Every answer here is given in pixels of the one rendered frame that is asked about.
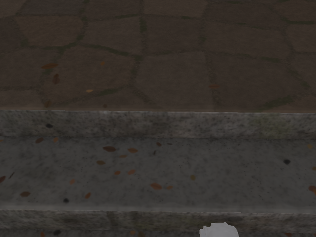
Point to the right robot thigh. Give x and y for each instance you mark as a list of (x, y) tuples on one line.
[(218, 229)]

